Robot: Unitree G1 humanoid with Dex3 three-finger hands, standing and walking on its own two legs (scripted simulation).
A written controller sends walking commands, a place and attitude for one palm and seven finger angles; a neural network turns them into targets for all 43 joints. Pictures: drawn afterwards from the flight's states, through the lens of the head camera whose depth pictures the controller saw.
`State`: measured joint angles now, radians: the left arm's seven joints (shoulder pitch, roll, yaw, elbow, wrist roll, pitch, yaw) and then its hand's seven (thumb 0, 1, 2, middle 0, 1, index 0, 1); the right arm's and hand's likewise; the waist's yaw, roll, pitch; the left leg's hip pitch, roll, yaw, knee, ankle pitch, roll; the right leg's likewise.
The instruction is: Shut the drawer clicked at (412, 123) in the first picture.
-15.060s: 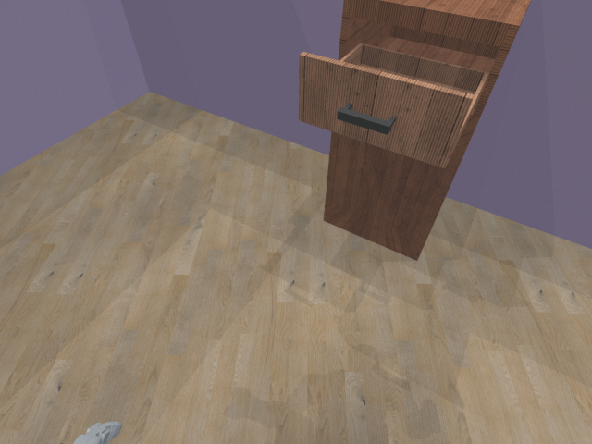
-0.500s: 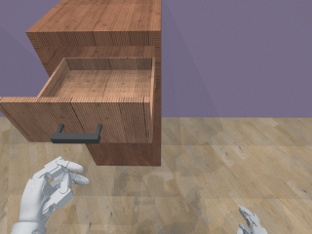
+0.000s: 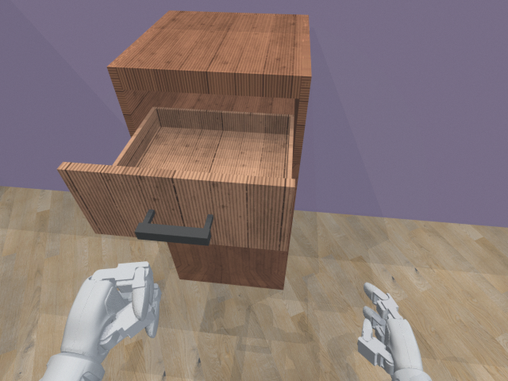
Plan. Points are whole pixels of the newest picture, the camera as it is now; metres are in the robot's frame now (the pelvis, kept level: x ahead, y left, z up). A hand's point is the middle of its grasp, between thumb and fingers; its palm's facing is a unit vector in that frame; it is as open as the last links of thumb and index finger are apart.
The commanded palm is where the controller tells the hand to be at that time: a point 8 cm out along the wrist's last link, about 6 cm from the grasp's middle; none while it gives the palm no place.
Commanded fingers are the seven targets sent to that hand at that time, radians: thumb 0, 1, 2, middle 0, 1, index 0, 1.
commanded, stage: raise the hand and make a fist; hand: left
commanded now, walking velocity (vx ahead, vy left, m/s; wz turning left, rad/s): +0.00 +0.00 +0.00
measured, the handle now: (176, 225) +0.36 +0.18 +0.05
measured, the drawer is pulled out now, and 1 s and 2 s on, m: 0.28 0.28 0.28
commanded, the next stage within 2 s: bring the fist close to the handle in 0.58 s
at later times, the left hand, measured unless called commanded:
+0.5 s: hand (158, 308) +0.17 +0.13 +0.14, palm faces +0.00 -1.00 -0.10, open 3.3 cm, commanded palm +0.14 +0.19 +0.15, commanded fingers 0.00 0.90 0.90 -1.40 -1.60 -1.40 -1.60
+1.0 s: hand (163, 291) +0.21 +0.14 +0.11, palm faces +0.00 -1.00 -0.06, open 3.3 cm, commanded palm +0.18 +0.20 +0.11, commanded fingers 0.00 0.90 0.90 -1.40 -1.60 -1.40 -1.60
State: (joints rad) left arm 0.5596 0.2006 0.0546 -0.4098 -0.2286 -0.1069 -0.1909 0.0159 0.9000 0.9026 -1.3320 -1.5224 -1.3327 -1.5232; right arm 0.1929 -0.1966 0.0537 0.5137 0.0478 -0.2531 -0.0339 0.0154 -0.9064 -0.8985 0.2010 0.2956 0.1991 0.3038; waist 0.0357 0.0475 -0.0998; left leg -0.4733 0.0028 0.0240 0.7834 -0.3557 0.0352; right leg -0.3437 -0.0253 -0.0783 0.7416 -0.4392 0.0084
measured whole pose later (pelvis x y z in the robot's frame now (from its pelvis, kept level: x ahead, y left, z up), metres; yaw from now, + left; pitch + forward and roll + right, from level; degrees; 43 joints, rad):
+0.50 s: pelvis -0.01 -0.02 +0.01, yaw +0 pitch +0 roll +0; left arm 0.56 0.23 0.09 -0.48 -0.24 -0.03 -0.13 0.02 0.90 0.90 -1.40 -1.60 -1.40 -1.60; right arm 0.28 -0.24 0.05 0.56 0.06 -0.27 -0.05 0.02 -0.91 -0.90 0.20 0.30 0.20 0.30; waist 0.02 0.06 -0.07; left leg -0.39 0.02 0.01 0.70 -0.30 0.00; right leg -0.27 -0.01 -0.09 0.69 -0.41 -0.02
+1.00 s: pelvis +0.01 -0.05 +0.01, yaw +0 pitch +2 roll +0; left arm 0.43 0.23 0.21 -0.16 -0.31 -0.15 -0.31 0.02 0.90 0.90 -1.40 -1.60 -1.40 -1.60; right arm 0.23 -0.27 0.02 0.64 0.05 -0.34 -0.07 0.02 -0.91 -0.90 0.20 0.30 0.20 0.30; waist 0.02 0.06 -0.07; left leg -0.39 0.03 0.00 0.66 -0.31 -0.03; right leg -0.27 0.01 -0.10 0.66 -0.42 -0.05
